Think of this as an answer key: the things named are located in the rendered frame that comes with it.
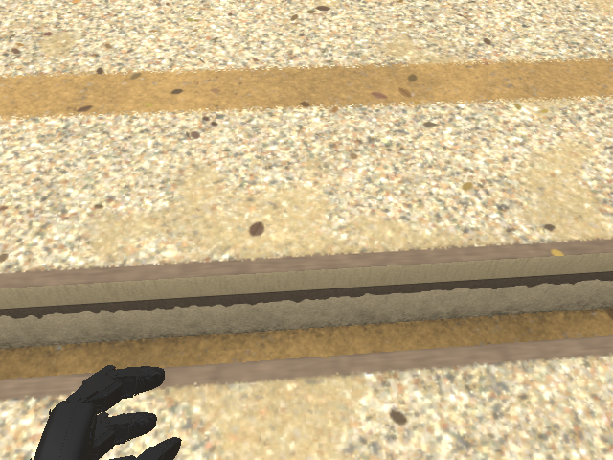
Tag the robot left hand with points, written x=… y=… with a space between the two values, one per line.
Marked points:
x=74 y=431

